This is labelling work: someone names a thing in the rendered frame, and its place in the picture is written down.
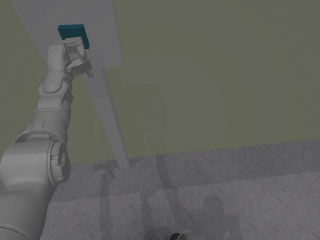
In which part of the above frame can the button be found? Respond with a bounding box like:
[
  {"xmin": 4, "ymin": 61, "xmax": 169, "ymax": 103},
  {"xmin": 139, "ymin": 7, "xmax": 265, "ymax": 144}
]
[{"xmin": 58, "ymin": 24, "xmax": 90, "ymax": 49}]

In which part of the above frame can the panel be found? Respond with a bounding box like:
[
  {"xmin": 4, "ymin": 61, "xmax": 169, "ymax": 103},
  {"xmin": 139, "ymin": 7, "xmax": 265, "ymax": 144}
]
[{"xmin": 10, "ymin": 0, "xmax": 130, "ymax": 170}]

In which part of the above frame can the left robot forearm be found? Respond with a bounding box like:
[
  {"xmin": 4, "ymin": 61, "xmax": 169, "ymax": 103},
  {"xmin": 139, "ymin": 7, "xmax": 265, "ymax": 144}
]
[{"xmin": 0, "ymin": 71, "xmax": 74, "ymax": 186}]

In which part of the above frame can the left robot hand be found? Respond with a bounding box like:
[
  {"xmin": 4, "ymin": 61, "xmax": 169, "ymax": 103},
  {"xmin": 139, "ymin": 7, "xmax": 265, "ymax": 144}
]
[{"xmin": 46, "ymin": 36, "xmax": 94, "ymax": 82}]

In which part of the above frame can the right robot shin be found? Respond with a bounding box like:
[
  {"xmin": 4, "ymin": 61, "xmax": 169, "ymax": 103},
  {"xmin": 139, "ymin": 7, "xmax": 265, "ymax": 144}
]
[{"xmin": 178, "ymin": 230, "xmax": 191, "ymax": 237}]

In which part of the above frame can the left robot upper arm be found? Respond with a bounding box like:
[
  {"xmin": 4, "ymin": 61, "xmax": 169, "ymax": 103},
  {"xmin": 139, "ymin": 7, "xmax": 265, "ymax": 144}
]
[{"xmin": 0, "ymin": 139, "xmax": 71, "ymax": 240}]

